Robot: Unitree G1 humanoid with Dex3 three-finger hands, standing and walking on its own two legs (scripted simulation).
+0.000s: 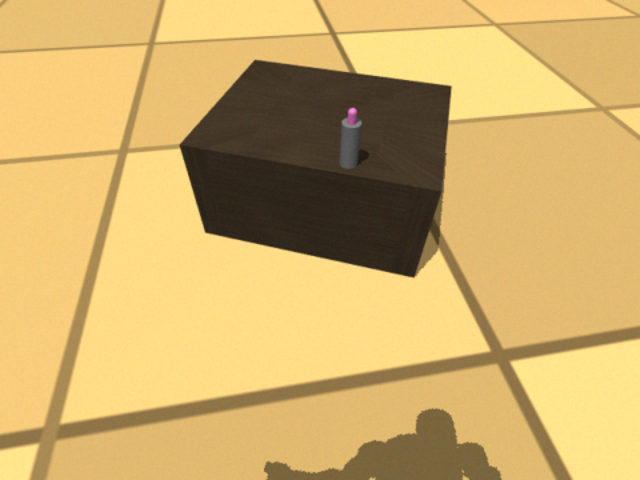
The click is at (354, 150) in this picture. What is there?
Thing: necked bottle
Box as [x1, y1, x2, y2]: [339, 108, 361, 168]
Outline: 354,108 350,108 348,110 348,116 342,120 339,163 341,166 346,168 354,167 357,163 361,122 356,118 356,110
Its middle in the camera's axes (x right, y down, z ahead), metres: +0.10 -0.34 +1.25
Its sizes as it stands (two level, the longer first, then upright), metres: 0.062 0.062 0.201
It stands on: a support 0.45 m high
